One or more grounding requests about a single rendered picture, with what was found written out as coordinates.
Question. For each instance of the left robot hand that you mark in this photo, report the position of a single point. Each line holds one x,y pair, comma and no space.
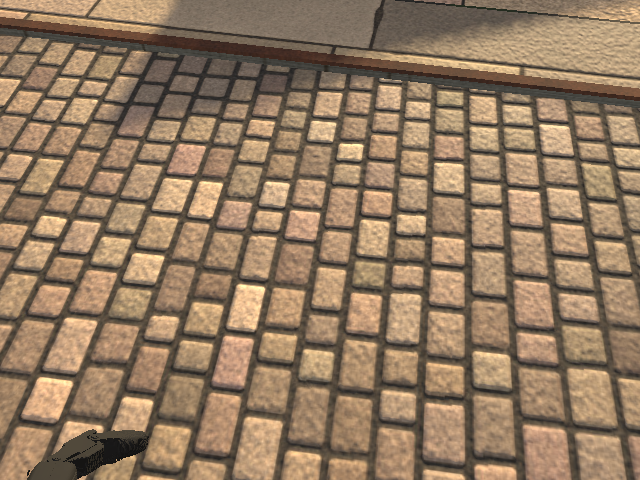
85,453

